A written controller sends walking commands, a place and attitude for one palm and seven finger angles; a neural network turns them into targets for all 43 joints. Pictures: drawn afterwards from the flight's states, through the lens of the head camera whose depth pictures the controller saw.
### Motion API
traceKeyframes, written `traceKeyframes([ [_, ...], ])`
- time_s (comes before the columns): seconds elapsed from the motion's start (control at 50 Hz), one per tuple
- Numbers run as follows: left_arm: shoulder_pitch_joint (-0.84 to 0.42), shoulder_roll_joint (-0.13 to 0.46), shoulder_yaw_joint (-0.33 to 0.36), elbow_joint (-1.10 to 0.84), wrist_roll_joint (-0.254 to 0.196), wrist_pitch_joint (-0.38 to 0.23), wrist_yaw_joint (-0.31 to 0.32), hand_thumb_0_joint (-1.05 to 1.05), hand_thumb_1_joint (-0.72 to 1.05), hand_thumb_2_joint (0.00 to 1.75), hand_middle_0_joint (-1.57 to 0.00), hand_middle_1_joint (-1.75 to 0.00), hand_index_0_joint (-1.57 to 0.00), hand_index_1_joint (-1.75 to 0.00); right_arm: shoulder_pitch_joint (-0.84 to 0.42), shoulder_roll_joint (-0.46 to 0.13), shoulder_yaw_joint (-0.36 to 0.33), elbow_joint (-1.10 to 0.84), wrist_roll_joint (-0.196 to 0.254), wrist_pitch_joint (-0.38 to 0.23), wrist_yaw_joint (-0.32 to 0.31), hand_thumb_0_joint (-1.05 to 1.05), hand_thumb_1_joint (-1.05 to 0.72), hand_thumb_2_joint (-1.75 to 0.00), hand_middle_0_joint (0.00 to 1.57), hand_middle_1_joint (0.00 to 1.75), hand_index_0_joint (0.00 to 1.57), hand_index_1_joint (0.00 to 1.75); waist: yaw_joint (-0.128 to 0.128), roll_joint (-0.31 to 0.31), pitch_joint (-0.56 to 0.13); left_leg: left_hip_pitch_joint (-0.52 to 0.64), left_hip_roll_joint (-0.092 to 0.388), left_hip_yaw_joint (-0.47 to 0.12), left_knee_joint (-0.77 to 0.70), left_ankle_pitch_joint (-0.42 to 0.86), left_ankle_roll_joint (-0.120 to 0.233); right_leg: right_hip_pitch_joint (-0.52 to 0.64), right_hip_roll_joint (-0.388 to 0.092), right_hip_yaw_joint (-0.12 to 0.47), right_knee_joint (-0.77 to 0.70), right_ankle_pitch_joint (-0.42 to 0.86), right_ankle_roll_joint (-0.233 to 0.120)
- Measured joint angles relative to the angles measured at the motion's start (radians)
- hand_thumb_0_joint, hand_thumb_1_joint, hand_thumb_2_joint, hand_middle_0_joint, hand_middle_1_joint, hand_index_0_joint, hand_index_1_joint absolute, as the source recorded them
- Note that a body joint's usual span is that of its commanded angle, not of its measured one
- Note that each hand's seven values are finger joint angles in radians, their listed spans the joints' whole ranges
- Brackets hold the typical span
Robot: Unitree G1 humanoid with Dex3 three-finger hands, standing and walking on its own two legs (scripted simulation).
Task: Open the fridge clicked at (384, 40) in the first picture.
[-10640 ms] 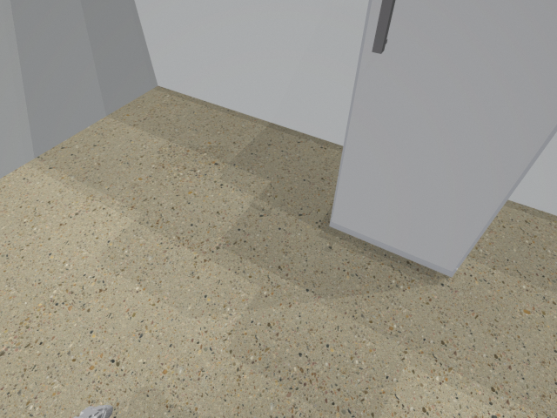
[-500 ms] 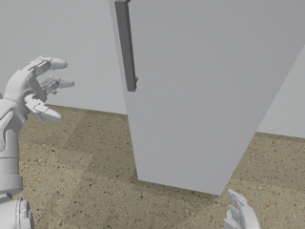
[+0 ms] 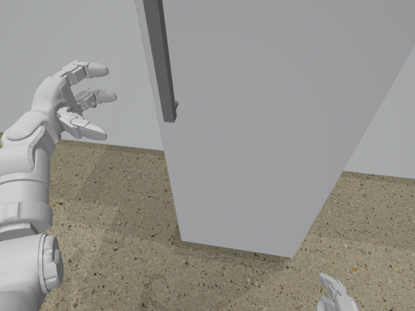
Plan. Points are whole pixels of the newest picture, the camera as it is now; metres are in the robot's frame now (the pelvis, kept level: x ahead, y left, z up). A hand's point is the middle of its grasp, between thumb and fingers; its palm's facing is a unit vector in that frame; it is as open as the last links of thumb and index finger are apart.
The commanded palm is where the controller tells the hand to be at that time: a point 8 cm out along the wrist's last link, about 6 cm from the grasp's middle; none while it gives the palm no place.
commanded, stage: move the hooked fingers beside the handle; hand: left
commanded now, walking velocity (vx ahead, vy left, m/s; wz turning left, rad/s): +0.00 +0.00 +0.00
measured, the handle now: (165, 62) +0.54 +0.12 +0.24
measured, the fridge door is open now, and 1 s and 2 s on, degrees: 0 0 0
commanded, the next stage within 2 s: feel for the door with the fingertips in 1.40 s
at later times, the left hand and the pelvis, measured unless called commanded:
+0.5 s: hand (121, 85) +0.46 +0.19 +0.23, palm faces -0.09 -1.00 +0.02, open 14.0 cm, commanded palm +0.45 +0.25 +0.23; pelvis +0.01 +0.00 +0.00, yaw -1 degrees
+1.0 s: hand (127, 83) +0.48 +0.19 +0.22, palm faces -0.09 -1.00 +0.01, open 14.0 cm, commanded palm +0.46 +0.24 +0.23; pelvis +0.01 +0.00 +0.00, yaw -2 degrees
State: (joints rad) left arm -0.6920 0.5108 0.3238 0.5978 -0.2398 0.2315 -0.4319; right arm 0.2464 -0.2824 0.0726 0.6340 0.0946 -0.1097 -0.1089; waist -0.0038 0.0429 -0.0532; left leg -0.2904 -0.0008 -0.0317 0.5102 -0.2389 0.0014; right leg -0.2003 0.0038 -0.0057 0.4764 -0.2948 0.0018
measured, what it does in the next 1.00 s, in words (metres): stands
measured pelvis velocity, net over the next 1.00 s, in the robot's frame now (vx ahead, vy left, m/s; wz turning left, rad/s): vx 0.01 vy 0.00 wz -0.04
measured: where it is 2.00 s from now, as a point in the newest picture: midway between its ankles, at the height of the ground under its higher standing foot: outside the picture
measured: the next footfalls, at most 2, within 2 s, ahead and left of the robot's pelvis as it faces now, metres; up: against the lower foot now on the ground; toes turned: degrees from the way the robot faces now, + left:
none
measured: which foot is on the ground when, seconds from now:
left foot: down 0.00-1.00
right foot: down 0.00-1.00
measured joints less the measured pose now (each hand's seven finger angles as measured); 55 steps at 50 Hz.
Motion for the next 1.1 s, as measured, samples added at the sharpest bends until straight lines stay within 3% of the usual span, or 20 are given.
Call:
traceKeyframes([
  [0.22, -0.09, -0.016, -0.011, 0.118, 0.025, -0.04, 0.041, -0.02, -0.5, 0.3, -0.31, -1.2, -0.3, -1.2, 0.032, 0.001, -0.011, 0.019, -0.008, 0.016, 0.005, 0.01, -0.9, -0.9, 0.2, 0.3, 0.2, 0.3, -0.022, -0.002, -0.008, -0.014, 0.002, 0.012, 0.001, -0.007, 0.002, -0.019, 0.001, 0.012, 0.003, -0.003, 0.002],
  [0.58, -0.313, 0.022, -0.017, 0.445, 0.082, -0.154, 0.076, -0.02, -0.5, 0.3, -0.3, -1.2, -0.3, -1.2, 0.098, -0.013, -0.033, 0.063, -0.023, 0.017, 0.004, 0.01, -0.91, -0.9, 0.2, 0.3, 0.2, 0.3, -0.071, -0.007, -0.006, -0.079, 0.008, 0.016, 0.025, -0.012, 0.003, -0.083, 0.006, 0.017, 0.018, -0.002, 0.004],
  [0.78, -0.337, 0.039, 0.03, 0.505, 0.1, -0.212, 0.077, -0.02, -0.5, 0.3, -0.3, -1.2, -0.3, -1.2, 0.155, -0.02, -0.044, 0.07, -0.033, 0.025, 0.015, 0.01, -0.91, -0.9, 0.2, 0.3, 0.2, 0.3, -0.096, -0.004, -0.018, -0.102, 0.015, 0.038, 0.029, -0.019, 0.006, -0.116, 0.012, 0.039, 0.024, -0.001, 0.007],
  [0.92, -0.262, 0.035, 0.037, 0.422, 0.093, -0.205, 0.075, -0.02, -0.5, 0.31, -0.3, -1.2, -0.3, -1.2, 0.173, -0.013, -0.047, 0.06, -0.028, 0.036, 0.016, 0.01, -0.91, -0.9, 0.2, 0.3, 0.2, 0.3, -0.09, -0.003, -0.018, -0.091, 0.019, 0.043, 0.029, -0.024, 0.005, -0.103, 0.015, 0.044, 0.019, -0.001, 0.006],
  [1.1, -0.261, 0.004, 0.0, 0.376, 0.073, -0.173, 0.081, -0.02, -0.5, 0.3, -0.3, -1.2, -0.3, -1.2, 0.128, -0.007, -0.042, 0.056, -0.025, 0.021, 0.018, 0.01, -0.91, -0.9, 0.2, 0.3, 0.2, 0.3, -0.068, -0.003, -0.025, -0.086, 0.014, 0.027, 0.037, -0.024, 0.005, -0.089, 0.012, 0.028, 0.02, -0.004, 0.006],
])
